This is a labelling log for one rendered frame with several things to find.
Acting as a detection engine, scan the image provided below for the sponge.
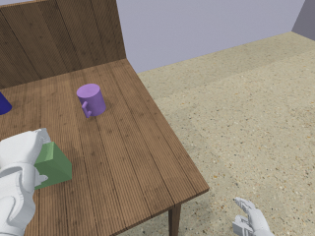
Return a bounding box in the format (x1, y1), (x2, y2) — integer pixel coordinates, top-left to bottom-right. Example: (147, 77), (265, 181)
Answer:
(34, 142), (72, 190)

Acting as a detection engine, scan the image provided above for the robot left forearm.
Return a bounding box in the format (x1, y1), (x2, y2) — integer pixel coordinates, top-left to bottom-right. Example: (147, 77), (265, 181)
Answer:
(0, 162), (35, 236)

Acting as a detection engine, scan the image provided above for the left robot hand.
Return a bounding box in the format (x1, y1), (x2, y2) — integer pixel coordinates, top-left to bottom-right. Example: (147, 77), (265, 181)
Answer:
(0, 128), (51, 187)

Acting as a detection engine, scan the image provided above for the table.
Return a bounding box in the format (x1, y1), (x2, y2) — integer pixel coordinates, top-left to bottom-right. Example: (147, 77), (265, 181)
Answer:
(0, 0), (210, 236)

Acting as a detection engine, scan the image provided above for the right robot hand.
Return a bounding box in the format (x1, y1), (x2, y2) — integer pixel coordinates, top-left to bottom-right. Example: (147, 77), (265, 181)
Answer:
(232, 197), (271, 236)

